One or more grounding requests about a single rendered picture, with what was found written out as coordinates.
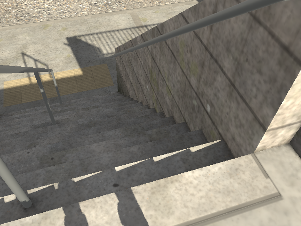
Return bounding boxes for stairs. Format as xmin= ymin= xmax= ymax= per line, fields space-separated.
xmin=0 ymin=91 xmax=234 ymax=225

